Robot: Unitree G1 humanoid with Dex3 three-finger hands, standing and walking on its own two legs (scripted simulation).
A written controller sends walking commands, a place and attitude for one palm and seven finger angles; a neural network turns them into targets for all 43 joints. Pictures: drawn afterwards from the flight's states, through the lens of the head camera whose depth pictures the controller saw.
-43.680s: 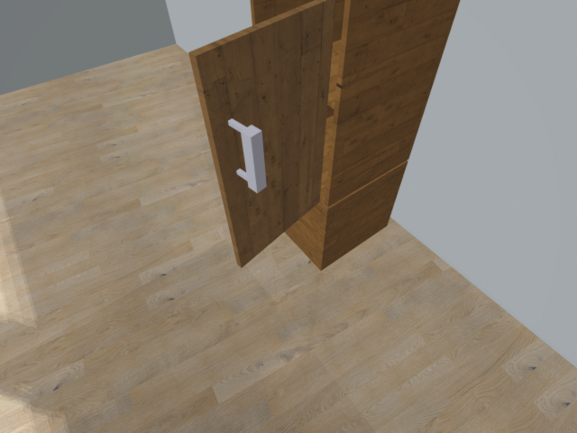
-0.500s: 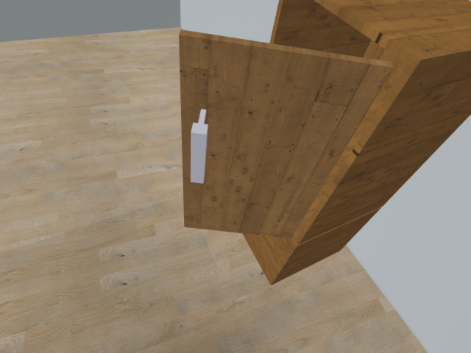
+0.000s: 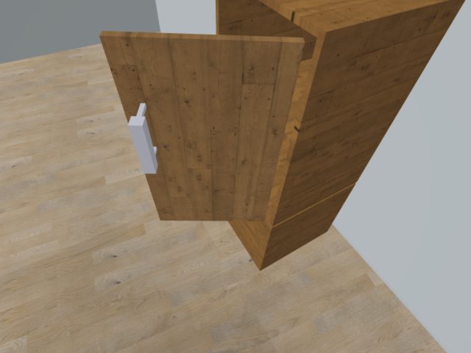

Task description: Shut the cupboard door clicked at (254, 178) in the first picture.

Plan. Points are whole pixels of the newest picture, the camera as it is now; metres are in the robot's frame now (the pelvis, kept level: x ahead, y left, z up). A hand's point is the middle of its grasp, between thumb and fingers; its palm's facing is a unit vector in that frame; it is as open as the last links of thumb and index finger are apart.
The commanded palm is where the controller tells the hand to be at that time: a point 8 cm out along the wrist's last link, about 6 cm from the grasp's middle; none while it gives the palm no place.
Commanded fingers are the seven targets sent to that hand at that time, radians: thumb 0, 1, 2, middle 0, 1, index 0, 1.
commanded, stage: shuffle to correct the standing spot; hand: left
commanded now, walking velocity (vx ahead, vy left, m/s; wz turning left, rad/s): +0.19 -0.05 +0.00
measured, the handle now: (146, 139) +0.51 +0.20 +0.05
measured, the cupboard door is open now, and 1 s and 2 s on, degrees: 60 60 60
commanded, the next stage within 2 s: come to a stop and stand still in 0.06 s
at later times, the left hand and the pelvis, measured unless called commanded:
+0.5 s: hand out of the picture +0.00 +0.09 -0.18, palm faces +0.09 -0.99 -0.09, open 7.3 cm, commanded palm none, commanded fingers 0.00 0.90 0.90 -0.20 -0.30 -0.20 -0.30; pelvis +0.06 -0.03 +0.00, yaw -1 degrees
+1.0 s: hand out of the picture +0.09 +0.17 -0.17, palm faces -0.05 -0.97 -0.24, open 7.4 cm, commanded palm none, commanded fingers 0.00 0.90 0.90 -0.20 -0.30 -0.20 -0.30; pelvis +0.04 -0.02 +0.00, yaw -2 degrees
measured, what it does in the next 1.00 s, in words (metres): steps on the spot: left foot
